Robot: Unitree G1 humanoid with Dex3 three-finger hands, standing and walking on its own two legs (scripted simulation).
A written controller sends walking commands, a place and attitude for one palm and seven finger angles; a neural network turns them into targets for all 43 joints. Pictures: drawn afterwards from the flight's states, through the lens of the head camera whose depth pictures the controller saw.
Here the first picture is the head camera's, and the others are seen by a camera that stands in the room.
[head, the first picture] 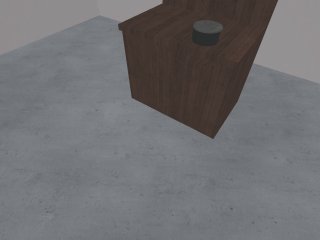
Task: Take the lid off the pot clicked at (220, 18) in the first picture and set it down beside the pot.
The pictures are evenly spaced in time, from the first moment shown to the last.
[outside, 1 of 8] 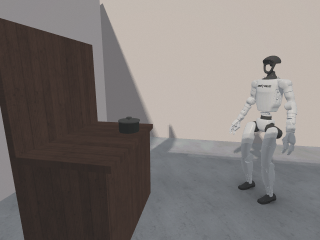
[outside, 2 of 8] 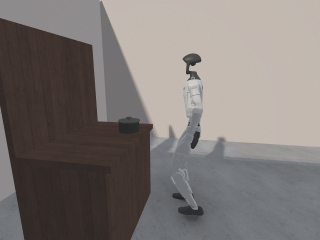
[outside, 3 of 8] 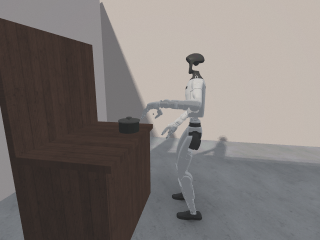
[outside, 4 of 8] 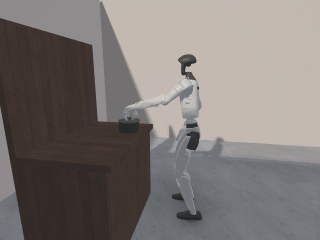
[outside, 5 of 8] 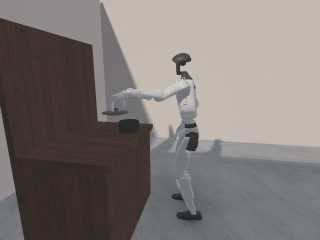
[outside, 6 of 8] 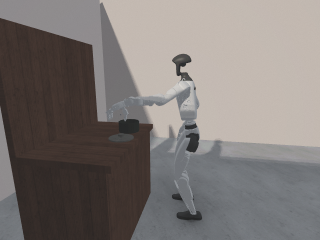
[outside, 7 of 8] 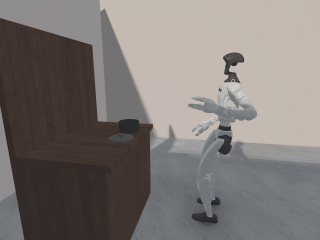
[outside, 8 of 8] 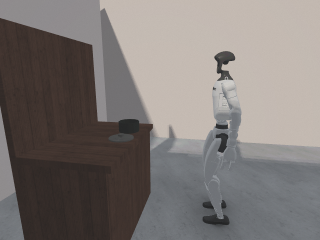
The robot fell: no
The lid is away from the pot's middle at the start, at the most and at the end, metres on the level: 0.00 0.24 0.22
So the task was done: yes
